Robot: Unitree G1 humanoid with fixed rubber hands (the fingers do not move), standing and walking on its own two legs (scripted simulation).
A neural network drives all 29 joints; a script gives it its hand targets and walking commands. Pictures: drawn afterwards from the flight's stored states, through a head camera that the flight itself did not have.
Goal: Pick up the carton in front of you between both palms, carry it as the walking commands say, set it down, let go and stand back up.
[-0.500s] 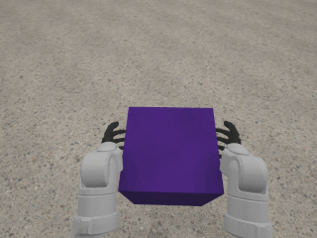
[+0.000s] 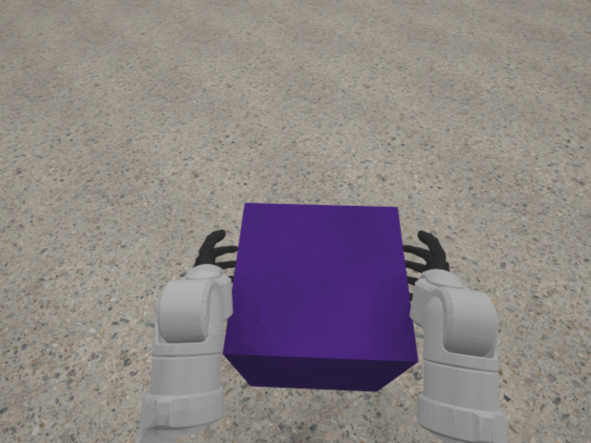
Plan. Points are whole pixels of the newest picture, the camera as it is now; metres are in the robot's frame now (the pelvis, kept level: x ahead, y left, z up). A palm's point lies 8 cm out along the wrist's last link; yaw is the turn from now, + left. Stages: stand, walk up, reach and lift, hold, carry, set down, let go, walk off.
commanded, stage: carry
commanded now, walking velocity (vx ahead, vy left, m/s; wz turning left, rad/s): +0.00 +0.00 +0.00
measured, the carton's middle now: (316, 305) +0.32 +0.00 -0.01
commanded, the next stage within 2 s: none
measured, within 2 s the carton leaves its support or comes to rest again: neither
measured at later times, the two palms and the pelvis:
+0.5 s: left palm (183, 250) +0.34 +0.18 +0.09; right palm (393, 240) +0.36 -0.11 +0.10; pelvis +0.06 +0.03 +0.01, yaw +2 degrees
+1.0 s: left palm (186, 276) +0.32 +0.18 +0.06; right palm (391, 268) +0.34 -0.11 +0.07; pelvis +0.04 +0.03 -0.01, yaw +1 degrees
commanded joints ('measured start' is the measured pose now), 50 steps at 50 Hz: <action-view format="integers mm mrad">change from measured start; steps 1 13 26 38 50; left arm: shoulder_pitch -484 -488 -499 -541 -493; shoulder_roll -1051 -1026 -1037 -1046 -1083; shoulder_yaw -641 -683 -673 -678 -692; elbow -27 -136 -73 -73 52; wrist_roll -457 -457 -458 -483 -429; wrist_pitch -23 -22 -17 -22 -162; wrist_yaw -418 -385 -398 -405 -455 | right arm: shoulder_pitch -506 -427 -476 -488 -419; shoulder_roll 1047 1035 1031 1049 1099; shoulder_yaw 707 678 683 688 697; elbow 16 -8 25 16 173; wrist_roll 473 461 464 461 402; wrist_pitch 30 32 30 17 -120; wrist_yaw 443 429 449 439 486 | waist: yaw -1 0 4 -7 -3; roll -191 -70 -72 -50 -39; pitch -392 -402 -311 -348 -308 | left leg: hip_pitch -61 70 111 98 41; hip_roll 13 2 37 60 81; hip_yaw -15 -6 -37 -19 -8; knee -142 -155 -201 10 1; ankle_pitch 200 606 570 735 600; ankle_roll -14 -23 6 24 38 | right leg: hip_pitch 493 408 293 261 222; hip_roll -200 -120 -152 -135 -148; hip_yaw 182 110 109 89 98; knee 41 118 94 134 127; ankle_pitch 855 849 559 544 394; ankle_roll -42 -51 -9 17 18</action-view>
